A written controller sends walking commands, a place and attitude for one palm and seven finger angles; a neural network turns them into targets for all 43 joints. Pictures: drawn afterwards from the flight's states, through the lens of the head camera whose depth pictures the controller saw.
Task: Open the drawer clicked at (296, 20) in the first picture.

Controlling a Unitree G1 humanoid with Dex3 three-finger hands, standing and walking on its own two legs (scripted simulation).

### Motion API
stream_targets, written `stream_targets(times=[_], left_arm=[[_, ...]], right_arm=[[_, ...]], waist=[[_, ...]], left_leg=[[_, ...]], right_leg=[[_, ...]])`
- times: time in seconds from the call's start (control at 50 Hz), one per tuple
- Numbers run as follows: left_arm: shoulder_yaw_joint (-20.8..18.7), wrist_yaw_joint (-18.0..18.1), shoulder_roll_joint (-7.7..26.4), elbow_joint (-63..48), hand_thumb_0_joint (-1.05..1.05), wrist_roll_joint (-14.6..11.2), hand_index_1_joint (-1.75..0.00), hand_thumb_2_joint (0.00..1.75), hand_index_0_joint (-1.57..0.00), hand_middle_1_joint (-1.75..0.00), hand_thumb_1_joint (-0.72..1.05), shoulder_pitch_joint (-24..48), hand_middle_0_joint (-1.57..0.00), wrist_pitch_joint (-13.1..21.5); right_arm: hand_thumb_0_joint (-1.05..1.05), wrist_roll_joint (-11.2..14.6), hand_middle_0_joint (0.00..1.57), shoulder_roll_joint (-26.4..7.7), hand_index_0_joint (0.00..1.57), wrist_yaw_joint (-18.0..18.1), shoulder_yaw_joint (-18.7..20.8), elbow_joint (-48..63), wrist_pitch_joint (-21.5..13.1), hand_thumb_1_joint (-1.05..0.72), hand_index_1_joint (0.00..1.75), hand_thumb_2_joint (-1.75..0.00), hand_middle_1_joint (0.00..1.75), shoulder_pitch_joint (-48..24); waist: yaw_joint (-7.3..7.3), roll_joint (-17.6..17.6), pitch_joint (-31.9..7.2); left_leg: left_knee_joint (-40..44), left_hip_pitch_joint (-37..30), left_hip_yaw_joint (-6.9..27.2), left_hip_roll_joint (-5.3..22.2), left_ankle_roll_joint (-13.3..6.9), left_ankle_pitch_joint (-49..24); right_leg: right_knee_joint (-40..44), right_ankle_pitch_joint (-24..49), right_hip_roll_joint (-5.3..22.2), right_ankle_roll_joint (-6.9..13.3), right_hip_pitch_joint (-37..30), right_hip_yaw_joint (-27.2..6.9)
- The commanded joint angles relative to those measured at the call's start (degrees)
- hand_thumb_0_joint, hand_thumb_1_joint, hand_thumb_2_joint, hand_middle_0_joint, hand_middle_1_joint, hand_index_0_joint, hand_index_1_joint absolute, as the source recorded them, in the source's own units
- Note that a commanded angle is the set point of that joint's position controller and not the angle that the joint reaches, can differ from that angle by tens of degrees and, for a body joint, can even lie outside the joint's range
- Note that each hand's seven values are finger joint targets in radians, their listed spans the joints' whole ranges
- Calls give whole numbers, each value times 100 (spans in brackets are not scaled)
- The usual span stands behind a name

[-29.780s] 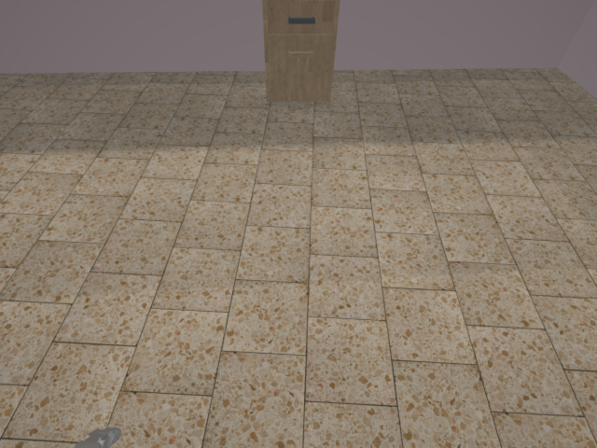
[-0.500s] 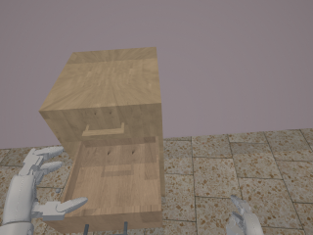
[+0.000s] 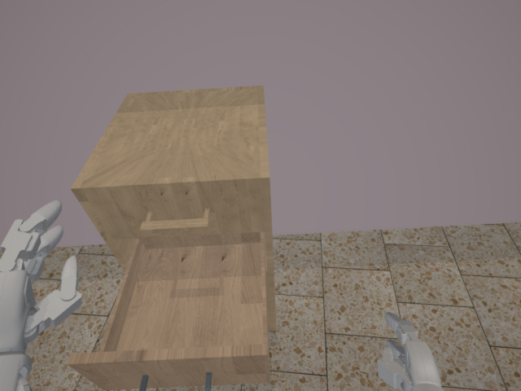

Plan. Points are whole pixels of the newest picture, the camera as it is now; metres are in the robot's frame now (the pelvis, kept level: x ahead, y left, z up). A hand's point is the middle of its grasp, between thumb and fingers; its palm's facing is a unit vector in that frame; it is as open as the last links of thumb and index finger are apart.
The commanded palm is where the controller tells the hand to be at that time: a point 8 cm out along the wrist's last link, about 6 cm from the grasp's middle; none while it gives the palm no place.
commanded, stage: draw the hand back to the body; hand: left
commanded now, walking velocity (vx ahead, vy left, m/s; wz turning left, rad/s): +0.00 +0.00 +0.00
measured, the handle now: (175, 390) +0.19 +0.22 -0.25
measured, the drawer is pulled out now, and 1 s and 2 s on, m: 0.30 0.30 0.30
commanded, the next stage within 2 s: step back with the hand held close in 0.10 s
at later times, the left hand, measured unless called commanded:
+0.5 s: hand (64, 318) +0.16 +0.24 +0.14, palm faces +0.26 -0.82 -0.50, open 7.4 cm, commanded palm +0.10 +0.29 +0.17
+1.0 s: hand (9, 360) +0.11 +0.27 +0.15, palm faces +0.34 -0.81 -0.49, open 7.4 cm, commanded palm +0.05 +0.31 +0.17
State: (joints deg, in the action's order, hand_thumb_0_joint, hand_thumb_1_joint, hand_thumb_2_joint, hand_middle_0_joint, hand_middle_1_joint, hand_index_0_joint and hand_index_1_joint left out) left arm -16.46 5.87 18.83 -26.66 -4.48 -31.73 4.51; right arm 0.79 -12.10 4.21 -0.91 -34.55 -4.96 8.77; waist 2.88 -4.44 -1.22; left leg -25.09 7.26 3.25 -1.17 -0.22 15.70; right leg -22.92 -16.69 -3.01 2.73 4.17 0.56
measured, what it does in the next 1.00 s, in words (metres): shifts its weight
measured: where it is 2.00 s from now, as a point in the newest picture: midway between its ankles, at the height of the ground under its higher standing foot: outside the picture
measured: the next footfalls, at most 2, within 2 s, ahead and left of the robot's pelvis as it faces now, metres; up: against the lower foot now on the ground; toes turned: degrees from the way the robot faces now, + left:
left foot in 1.60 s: -0.06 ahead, +0.13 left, +0.00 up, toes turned +0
right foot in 1.96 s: -0.21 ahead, -0.14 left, +0.00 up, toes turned +0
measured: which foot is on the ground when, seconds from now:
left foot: down 0.00-1.00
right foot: down 0.00-1.00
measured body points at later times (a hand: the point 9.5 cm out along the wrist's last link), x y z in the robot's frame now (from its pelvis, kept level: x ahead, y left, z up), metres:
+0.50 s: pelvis -0.03 +0.01 +0.00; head +0.01 +0.00 +0.45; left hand +0.14 +0.29 +0.17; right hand +0.16 -0.23 -0.09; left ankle -0.02 +0.12 -0.74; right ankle -0.05 -0.09 -0.74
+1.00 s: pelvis -0.08 +0.02 -0.01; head -0.04 +0.04 +0.44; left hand +0.08 +0.31 +0.18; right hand +0.12 -0.20 -0.08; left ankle -0.02 +0.12 -0.74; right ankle -0.05 -0.09 -0.74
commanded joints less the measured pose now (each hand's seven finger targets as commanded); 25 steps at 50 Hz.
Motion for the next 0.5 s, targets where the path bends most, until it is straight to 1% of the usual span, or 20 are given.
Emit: stream_targets(times=[0.0,0.02,0.04,0.06,0.08,0.1,0.12,0.14,0.16,0.18,0.2,0.22,0.24,0.28,0.3,0.34,0.38,0.4,0.42,0.48], left_arm=[[-707,117,1111,-1489,0,1,-30,90,-20,-30,90,436,-20,342],[-762,122,1134,-1425,0,32,-30,90,-20,-30,90,430,-20,382],[-647,136,1019,-1384,0,-11,-30,90,-20,-30,90,312,-20,343],[-739,147,1113,-1433,0,16,-30,90,-20,-30,90,375,-20,362],[-674,150,1072,-1509,0,2,-30,90,-20,-30,90,387,-20,364],[-708,165,1114,-1530,0,17,-30,90,-20,-30,90,439,-20,349],[-752,169,1095,-1346,0,34,-30,90,-20,-30,90,391,-20,378],[-609,164,940,-1285,0,-5,-30,90,-20,-30,90,279,-20,337],[-698,163,1011,-1227,0,12,-30,90,-20,-30,90,303,-20,350],[-621,153,937,-1220,0,-5,-30,90,-20,-30,90,287,-20,348],[-1558,241,1885,-1775,0,39,-30,90,-20,-30,90,1396,-20,693],[-1472,200,1616,-1427,0,81,-30,90,-20,-30,90,915,-20,764],[-1138,137,1225,-1008,0,123,-30,90,-20,-30,90,358,-20,747],[-856,76,903,-908,0,141,-30,90,-20,-30,90,-143,-20,724],[-809,44,854,-1086,0,141,-30,90,-20,-30,90,-238,-20,787],[-848,59,883,-1127,0,132,-30,90,-20,-30,90,-593,-20,798],[-952,100,1041,-1505,0,127,-30,90,-20,-30,90,-686,-20,824],[-1029,123,1192,-1721,0,125,-30,90,-20,-30,90,-649,-20,857],[-1116,161,1280,-1817,0,117,-30,90,-20,-30,90,-672,-20,847],[-1286,244,1432,-2064,0,102,-30,90,-20,-30,90,-785,-20,869]], right_arm=[[0,22,20,-534,20,71,175,993,-328,-90,30,-90,30,-781],[0,-22,20,-546,20,73,172,923,-349,-90,30,-90,30,-797],[0,27,20,-486,20,84,164,978,-354,-90,30,-90,30,-784],[0,-5,20,-536,20,82,166,934,-353,-90,30,-90,30,-780],[0,21,20,-515,20,90,163,971,-382,-90,30,-90,30,-784],[0,26,20,-526,20,103,160,943,-395,-90,30,-90,30,-795],[0,-19,20,-533,20,89,160,845,-402,-90,30,-90,30,-789],[0,35,20,-492,20,95,170,903,-391,-90,30,-90,30,-779],[0,5,20,-546,20,88,179,852,-379,-90,30,-90,30,-781],[0,29,20,-511,20,87,189,886,-377,-90,30,-90,30,-797],[0,63,20,-638,20,44,125,1210,-250,-90,30,-90,30,-534],[0,6,20,-598,20,32,234,965,-211,-90,30,-90,30,-589],[0,-29,20,-637,20,-3,249,894,-122,-90,30,-90,30,-683],[0,-19,20,-694,20,-53,309,983,49,-90,30,-90,30,-710],[0,-16,20,-696,20,-75,335,1040,76,-90,30,-90,30,-769],[0,3,20,-719,20,-91,384,1008,174,-90,30,-90,30,-728],[0,19,20,-727,20,-75,420,1077,243,-90,30,-90,30,-745],[0,21,20,-760,20,-54,424,1112,263,-90,30,-90,30,-788],[0,65,20,-700,20,-24,431,1171,253,-90,30,-90,30,-803],[0,46,20,-694,20,29,456,1187,311,-90,30,-90,30,-727]], waist=[[16,13,-444],[24,2,-376],[-7,123,-298],[30,87,-393],[-6,103,-375],[6,-109,-311],[9,65,-201],[-27,142,-196],[15,157,-212],[-18,298,-133],[-191,-103,614],[-173,445,386],[-190,651,374],[-204,708,66],[-207,457,-82],[-208,257,-478],[-227,338,-785],[-237,182,-825],[-252,308,-933],[-252,341,-1047]], left_leg=[[167,-408,-231,156,-124,-1892],[188,-474,-251,127,-131,-1800],[208,-412,-215,189,-132,-1763],[192,-483,-237,145,-145,-1768],[206,-463,-213,178,-133,-1749],[219,-414,-222,160,-113,-1710],[233,-448,-223,143,-127,-1675],[240,-417,-213,197,-127,-1648],[241,-434,-217,161,-137,-1645],[252,-414,-205,201,-140,-1604],[138,180,50,177,-203,-1245],[6,193,129,201,-200,-1108],[-45,177,127,193,-228,-1136],[-127,181,83,215,-240,-1376],[-81,167,53,207,-256,-1557],[-62,123,39,282,-252,-1761],[-57,159,54,329,-248,-1951],[-14,198,56,354,-254,-2055],[-9,232,82,407,-230,-2141],[-16,367,149,434,-232,-2302]], right_leg=[[373,2103,390,-204,161,58],[505,2015,350,-210,305,81],[407,1946,385,-214,258,80],[492,1949,352,-210,302,84],[445,1903,384,-210,258,68],[488,1840,378,-188,268,38],[582,1827,342,-197,386,88],[469,1783,378,-210,321,73],[550,1766,345,-210,373,90],[513,1717,365,-218,373,75],[809,1857,615,-204,837,-361],[862,1894,691,-190,858,-494],[870,1903,695,-210,913,-430],[715,2105,737,-258,741,-309],[653,2191,733,-263,701,-258],[506,2113,735,-277,564,-196],[367,2132,711,-293,425,-141],[336,2124,696,-290,440,-139],[232,2133,701,-299,356,-135],[87,2140,620,-317,304,-60]])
